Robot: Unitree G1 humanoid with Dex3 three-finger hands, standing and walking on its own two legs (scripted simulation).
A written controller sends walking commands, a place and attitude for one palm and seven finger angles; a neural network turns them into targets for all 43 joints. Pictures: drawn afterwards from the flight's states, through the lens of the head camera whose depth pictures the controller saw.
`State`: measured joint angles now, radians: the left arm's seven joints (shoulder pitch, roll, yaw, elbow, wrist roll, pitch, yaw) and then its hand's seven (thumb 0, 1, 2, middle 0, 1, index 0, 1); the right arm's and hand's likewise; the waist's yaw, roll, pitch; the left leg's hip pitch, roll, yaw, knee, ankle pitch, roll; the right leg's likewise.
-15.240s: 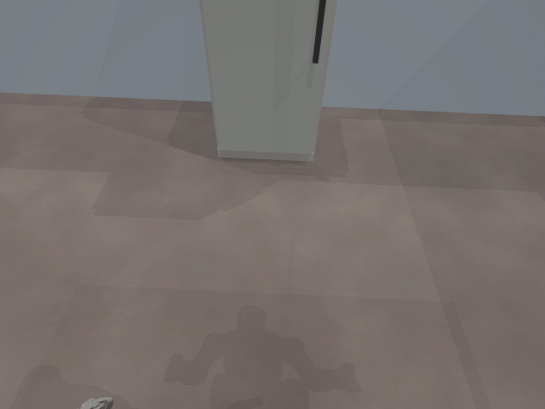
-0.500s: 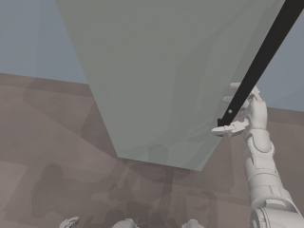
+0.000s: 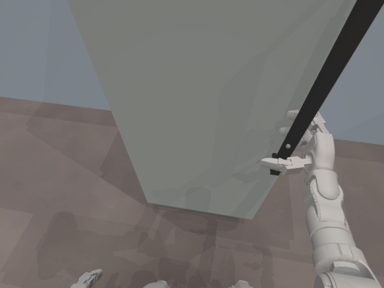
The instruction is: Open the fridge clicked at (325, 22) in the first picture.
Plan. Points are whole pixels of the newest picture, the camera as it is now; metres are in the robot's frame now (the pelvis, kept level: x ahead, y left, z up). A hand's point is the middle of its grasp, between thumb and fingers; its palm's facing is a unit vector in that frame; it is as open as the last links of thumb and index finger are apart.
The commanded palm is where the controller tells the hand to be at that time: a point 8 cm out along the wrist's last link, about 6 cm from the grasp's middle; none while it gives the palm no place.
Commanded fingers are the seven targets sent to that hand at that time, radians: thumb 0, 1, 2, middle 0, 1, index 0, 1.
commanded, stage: grip the handle and tug to test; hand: right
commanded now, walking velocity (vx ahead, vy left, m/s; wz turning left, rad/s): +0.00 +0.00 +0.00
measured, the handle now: (308, 100) +0.47 -0.17 +0.15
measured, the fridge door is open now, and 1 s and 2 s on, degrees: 0 0 6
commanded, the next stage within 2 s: pull the door a little, standing still in 1.18 s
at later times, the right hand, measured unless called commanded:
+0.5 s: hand (286, 144) +0.42 -0.15 +0.07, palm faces +0.03 +1.00 +0.00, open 5.7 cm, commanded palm +0.39 -0.21 +0.08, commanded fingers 0.00 -0.90 -0.90 0.45 1.40 0.45 1.40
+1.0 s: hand (285, 144) +0.42 -0.15 +0.07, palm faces +0.06 +1.00 +0.01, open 5.7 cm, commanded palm +0.36 -0.20 +0.08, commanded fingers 0.00 -0.90 -0.90 0.45 1.40 0.45 1.40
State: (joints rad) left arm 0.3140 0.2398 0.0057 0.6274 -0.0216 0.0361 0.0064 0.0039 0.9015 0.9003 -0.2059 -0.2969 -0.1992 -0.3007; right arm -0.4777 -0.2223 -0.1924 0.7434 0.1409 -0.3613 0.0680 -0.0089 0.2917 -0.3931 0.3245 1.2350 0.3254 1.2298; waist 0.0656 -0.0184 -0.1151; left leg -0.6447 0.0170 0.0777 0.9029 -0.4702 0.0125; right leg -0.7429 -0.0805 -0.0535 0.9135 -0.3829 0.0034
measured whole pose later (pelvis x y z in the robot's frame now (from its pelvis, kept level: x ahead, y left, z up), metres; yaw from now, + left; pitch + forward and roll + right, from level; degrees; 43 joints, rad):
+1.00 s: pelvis +0.01 +0.00 +0.00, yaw +1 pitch +13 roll +1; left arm 0.32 0.24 0.01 0.60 -0.02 0.04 0.00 0.00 0.90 0.90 -0.21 -0.30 -0.20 -0.30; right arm -0.43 -0.23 -0.21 0.69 0.16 -0.33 0.05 0.01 -0.72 -0.81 0.35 1.40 0.36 1.40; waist 0.09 -0.02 -0.12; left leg -0.64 0.01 0.06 0.89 -0.47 0.01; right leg -0.72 -0.09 -0.07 0.89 -0.39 0.01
